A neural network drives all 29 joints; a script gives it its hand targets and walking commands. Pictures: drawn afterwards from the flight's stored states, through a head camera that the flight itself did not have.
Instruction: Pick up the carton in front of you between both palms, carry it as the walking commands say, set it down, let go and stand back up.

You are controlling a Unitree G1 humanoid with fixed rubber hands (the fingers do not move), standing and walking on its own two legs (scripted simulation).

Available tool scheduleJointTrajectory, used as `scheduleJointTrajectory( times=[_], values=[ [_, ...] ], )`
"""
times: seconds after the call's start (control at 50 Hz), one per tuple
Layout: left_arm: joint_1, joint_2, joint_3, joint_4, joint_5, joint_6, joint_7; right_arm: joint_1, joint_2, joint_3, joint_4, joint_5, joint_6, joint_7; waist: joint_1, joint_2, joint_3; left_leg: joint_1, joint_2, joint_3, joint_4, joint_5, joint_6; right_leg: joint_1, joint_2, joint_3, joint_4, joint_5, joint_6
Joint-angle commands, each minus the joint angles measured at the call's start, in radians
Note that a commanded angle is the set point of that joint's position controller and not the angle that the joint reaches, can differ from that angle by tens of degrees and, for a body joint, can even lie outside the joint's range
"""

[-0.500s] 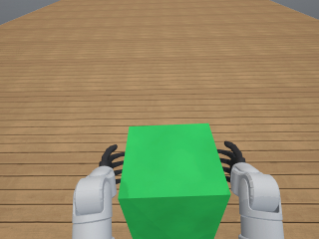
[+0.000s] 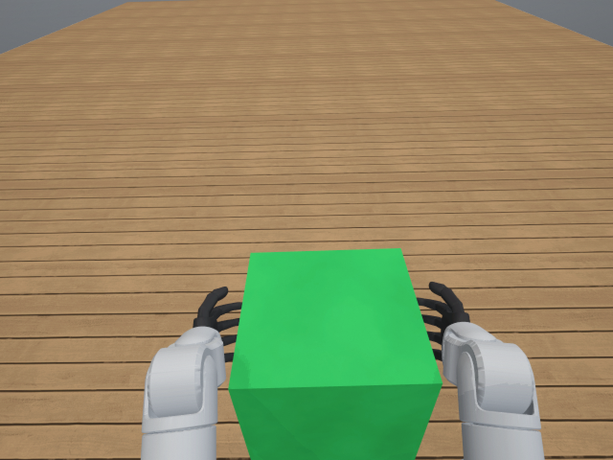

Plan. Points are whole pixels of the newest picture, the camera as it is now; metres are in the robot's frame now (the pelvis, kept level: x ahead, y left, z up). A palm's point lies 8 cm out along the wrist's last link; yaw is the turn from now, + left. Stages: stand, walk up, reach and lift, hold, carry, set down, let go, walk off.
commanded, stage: carry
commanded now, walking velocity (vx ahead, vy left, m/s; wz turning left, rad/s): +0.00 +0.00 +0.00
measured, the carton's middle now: (329, 365) +0.28 +0.00 +0.00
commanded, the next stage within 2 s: none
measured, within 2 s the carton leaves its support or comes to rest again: neither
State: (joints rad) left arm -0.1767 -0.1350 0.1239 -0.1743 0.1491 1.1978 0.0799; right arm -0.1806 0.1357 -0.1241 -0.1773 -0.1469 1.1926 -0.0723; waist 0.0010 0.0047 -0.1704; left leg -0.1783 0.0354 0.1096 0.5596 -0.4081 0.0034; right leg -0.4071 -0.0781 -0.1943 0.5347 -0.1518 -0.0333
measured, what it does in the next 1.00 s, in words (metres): shifts its weight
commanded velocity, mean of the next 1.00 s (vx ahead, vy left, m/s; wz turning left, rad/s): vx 0.18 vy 0.00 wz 0.00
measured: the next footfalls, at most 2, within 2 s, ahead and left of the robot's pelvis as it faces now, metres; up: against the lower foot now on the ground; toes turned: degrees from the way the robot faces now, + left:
left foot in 1.22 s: +0.24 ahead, +0.13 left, +0.00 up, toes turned +13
right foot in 1.56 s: +0.46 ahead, -0.11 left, +0.00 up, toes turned +13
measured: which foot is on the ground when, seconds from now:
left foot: down 0.00-0.94, up 0.96-1.00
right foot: down 0.00-1.00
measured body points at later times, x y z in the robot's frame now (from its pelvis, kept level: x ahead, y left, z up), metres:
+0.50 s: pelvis -0.02 +0.00 +0.00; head -0.05 +0.00 +0.45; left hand +0.28 +0.15 +0.03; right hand +0.28 -0.15 +0.03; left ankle -0.07 +0.11 -0.73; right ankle +0.08 -0.11 -0.73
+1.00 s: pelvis +0.06 -0.02 +0.00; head +0.04 -0.02 +0.45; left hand +0.36 +0.15 +0.04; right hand +0.37 -0.16 +0.03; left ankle -0.05 +0.09 -0.70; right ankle +0.08 -0.11 -0.73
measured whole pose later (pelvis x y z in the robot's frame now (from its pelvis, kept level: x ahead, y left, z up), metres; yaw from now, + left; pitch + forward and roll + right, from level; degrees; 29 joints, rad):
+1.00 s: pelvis +0.06 -0.02 +0.00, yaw +2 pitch +3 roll -1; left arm -0.26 -0.15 0.20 0.25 0.25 0.72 0.03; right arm -0.23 0.14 -0.20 0.20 -0.25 0.72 -0.02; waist 0.00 0.02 -0.12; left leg -0.26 0.06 0.08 0.78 -0.53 0.00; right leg -0.32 -0.06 -0.25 0.52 -0.25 -0.05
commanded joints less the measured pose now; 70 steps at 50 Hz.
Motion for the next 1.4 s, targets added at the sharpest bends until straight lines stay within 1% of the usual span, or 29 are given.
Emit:
scheduleJointTrajectory(
  times=[0.0,0.24,0.5,0.64,0.66,0.7,0.74,0.76,0.8,0.86,0.88,0.9,0.92,0.94,0.96,0.98,1.0,1.02,1.06,1.12,1.18,1.2,1.22,1.24,1.26,1.28,1.32,1.34,1.38],
  values=[
    [-0.515,-0.918,-0.702,-0.014,-0.391,-0.047,-0.268,-0.491,0.922,0.695,0.006,0.381,-0.041,0.261,-0.001,0.003,-0.111,-0.140,0.113,-0.101,-0.144,0.144,0.029,0.199,-0.093,0.138,-0.064,0.095,0.000],
    [-0.480,-0.867,-0.615,0.089,-0.289,-0.238,-0.274,-0.455,0.870,0.617,0.103,0.271,-0.233,0.262,0.001,-0.005,-0.136,-0.142,0.104,-0.099,-0.137,0.124,0.032,0.215,-0.099,0.147,-0.081,0.078,0.000],
    [-0.574,-0.892,-0.402,0.382,-0.121,-0.524,-0.293,-0.551,0.897,0.411,0.392,0.106,-0.516,0.280,0.000,-0.009,-0.153,-0.139,0.093,-0.098,-0.127,0.129,0.040,0.223,-0.097,0.143,-0.074,0.094,-0.003],
    [-0.586,-0.938,-0.429,0.396,-0.126,-0.573,-0.302,-0.560,0.944,0.436,0.413,0.108,-0.565,0.288,0.000,-0.010,-0.202,-0.101,0.091,-0.094,-0.100,0.200,0.038,0.246,-0.104,0.137,-0.054,0.172,-0.007],
    [-0.574,-0.938,-0.442,0.382,-0.134,-0.566,-0.301,-0.550,0.950,0.451,0.398,0.116,-0.557,0.288,-0.001,-0.007,-0.208,-0.093,0.097,-0.092,-0.125,0.134,0.036,0.244,-0.108,0.131,-0.073,0.087,-0.001],
    [-0.573,-0.940,-0.481,0.341,-0.156,-0.545,-0.298,-0.548,0.951,0.483,0.353,0.137,-0.534,0.285,0.000,0.009,-0.169,-0.091,0.114,-0.123,-0.221,-0.120,0.054,0.202,-0.089,0.112,-0.105,-0.231,0.017],
    [-0.592,-0.925,-0.493,0.317,-0.165,-0.530,-0.296,-0.542,0.935,0.489,0.328,0.145,-0.515,0.279,-0.010,0.063,-0.074,-0.062,0.172,-0.224,-0.347,-0.263,0.087,0.083,-0.042,0.060,-0.040,-0.292,0.044],
    [-0.597,-0.918,-0.489,0.317,-0.164,-0.525,-0.294,-0.542,0.927,0.487,0.326,0.143,-0.510,0.276,-0.013,0.096,-0.030,-0.036,0.206,-0.258,-0.387,-0.254,0.102,0.036,-0.009,0.014,0.019,-0.227,0.053],
    [-0.589,-0.906,-0.480,0.322,-0.159,-0.520,-0.290,-0.532,0.912,0.475,0.337,0.136,-0.507,0.271,-0.015,0.124,-0.006,0.038,0.232,-0.258,-0.364,-0.139,0.128,-0.015,-0.008,0.005,0.035,-0.172,0.048],
    [-0.571,-0.905,-0.467,0.339,-0.158,-0.518,-0.289,-0.527,0.902,0.470,0.346,0.131,-0.504,0.268,-0.009,0.094,-0.055,0.065,0.186,-0.151,-0.234,0.084,0.104,0.103,0.014,-0.024,-0.050,-0.156,0.035],
    [-0.571,-0.912,-0.463,0.347,-0.157,-0.518,-0.289,-0.525,0.904,0.474,0.349,0.131,-0.503,0.268,-0.006,0.061,-0.085,0.009,0.153,-0.095,-0.162,0.109,0.076,0.211,-0.004,0.008,-0.074,-0.159,0.018],
    [-0.548,-0.912,-0.451,0.365,-0.150,-0.517,-0.288,-0.533,0.909,0.477,0.349,0.131,-0.500,0.269,0.008,-0.037,-0.110,-0.111,0.096,-0.016,-0.011,0.146,0.033,0.344,-0.086,0.157,-0.147,-0.195,-0.030],
    [-0.515,-0.903,-0.434,0.384,-0.141,-0.515,-0.286,-0.536,0.907,0.480,0.354,0.131,-0.496,0.271,0.020,-0.201,-0.148,-0.286,0.032,0.047,0.169,0.053,-0.006,0.502,-0.217,0.393,-0.250,-0.201,-0.101],
    [-0.493,-0.900,-0.436,0.386,-0.139,-0.514,-0.285,-0.538,0.902,0.493,0.344,0.137,-0.495,0.273,0.032,-0.295,-0.135,-0.487,-0.010,0.039,0.291,-0.132,-0.009,0.628,-0.328,0.576,-0.305,-0.126,-0.184],
    [-0.485,-0.906,-0.446,0.369,-0.142,-0.516,-0.283,-0.534,0.905,0.506,0.324,0.147,-0.500,0.276,0.029,-0.222,-0.121,-0.556,0.022,-0.037,0.367,-0.201,0.006,0.632,-0.376,0.621,-0.321,-0.033,-0.224],
    [-0.493,-0.912,-0.460,0.339,-0.145,-0.520,-0.281,-0.534,0.911,0.515,0.309,0.155,-0.506,0.278,0.026,-0.137,-0.145,-0.555,0.052,-0.065,0.378,-0.203,0.018,0.620,-0.377,0.581,-0.309,0.005,-0.225],
    [-0.511,-0.919,-0.485,0.303,-0.159,-0.525,-0.280,-0.523,0.919,0.522,0.299,0.163,-0.514,0.278,0.022,-0.076,-0.171,-0.520,0.069,-0.069,0.320,-0.171,0.023,0.595,-0.361,0.508,-0.318,-0.025,-0.197],
    [-0.527,-0.926,-0.520,0.265,-0.175,-0.530,-0.278,-0.512,0.929,0.535,0.280,0.172,-0.522,0.276,0.020,-0.061,-0.182,-0.456,0.072,-0.055,0.227,-0.121,0.022,0.549,-0.336,0.423,-0.343,-0.063,-0.161],
    [-0.561,-0.929,-0.581,0.184,-0.211,-0.536,-0.276,-0.512,0.936,0.565,0.231,0.185,-0.530,0.270,0.017,-0.106,-0.192,-0.293,0.036,0.004,0.090,0.023,0.017,0.442,-0.262,0.260,-0.372,-0.091,-0.110],
    [-0.550,-0.897,-0.616,0.126,-0.228,-0.519,-0.267,-0.492,0.901,0.579,0.186,0.188,-0.515,0.259,0.019,-0.143,-0.179,-0.175,0.016,0.068,-0.049,0.153,0.010,0.373,-0.222,0.155,-0.374,-0.168,-0.084],
    [-0.487,-0.843,-0.572,0.162,-0.191,-0.487,-0.258,-0.418,0.841,0.528,0.218,0.158,-0.488,0.250,0.005,-0.077,-0.182,0.095,0.003,0.132,-0.191,0.238,-0.001,0.221,-0.159,0.052,-0.231,-0.287,-0.038],
    [-0.470,-0.826,-0.546,0.188,-0.173,-0.477,-0.256,-0.407,0.823,0.508,0.238,0.147,-0.478,0.249,-0.003,-0.031,-0.188,0.220,0.052,0.077,-0.195,0.185,0.009,0.125,-0.127,0.011,-0.116,-0.313,-0.010],
    [-0.465,-0.811,-0.522,0.213,-0.161,-0.467,-0.255,-0.393,0.801,0.483,0.260,0.132,-0.471,0.246,-0.023,0.133,-0.170,0.298,0.228,-0.205,-0.310,-0.021,0.067,-0.028,-0.055,-0.044,0.107,-0.292,0.041],
    [-0.471,-0.805,-0.512,0.234,-0.151,-0.460,-0.254,-0.381,0.790,0.456,0.286,0.111,-0.471,0.245,-0.034,0.265,-0.117,0.377,0.386,-0.511,-0.384,-0.113,0.192,-0.249,0.022,-0.015,0.252,-0.367,0.059],
    [-0.485,-0.801,-0.501,0.256,-0.141,-0.461,-0.256,-0.387,0.789,0.434,0.300,0.107,-0.475,0.246,-0.037,0.217,-0.070,0.392,0.439,-0.559,-0.375,0.083,0.249,-0.349,-0.015,0.070,0.388,-0.425,0.043],
    [-0.481,-0.813,-0.484,0.273,-0.136,-0.469,-0.260,-0.407,0.808,0.432,0.303,0.112,-0.482,0.249,-0.031,0.147,-0.073,0.392,0.430,-0.493,-0.338,0.363,0.252,-0.378,-0.032,0.121,0.463,-0.420,0.027],
    [-0.476,-0.855,-0.497,0.279,-0.152,-0.495,-0.265,-0.439,0.854,0.477,0.284,0.138,-0.502,0.258,-0.027,0.061,-0.125,0.409,0.371,-0.275,-0.300,0.674,0.179,-0.344,-0.048,0.128,0.402,-0.338,0.016],
    [-0.483,-0.876,-0.516,0.262,-0.162,-0.507,-0.266,-0.466,0.881,0.513,0.260,0.162,-0.513,0.263,-0.022,0.067,-0.135,0.390,0.334,-0.188,-0.289,0.742,0.140,-0.298,-0.033,0.110,0.333,-0.286,0.021],
    [-0.494,-0.906,-0.560,0.207,-0.191,-0.517,-0.262,-0.503,0.907,0.567,0.216,0.203,-0.525,0.269,-0.016,0.115,-0.153,0.344,0.280,-0.068,-0.263,0.826,0.105,-0.207,-0.001,0.067,0.230,-0.186,0.033]
  ],
)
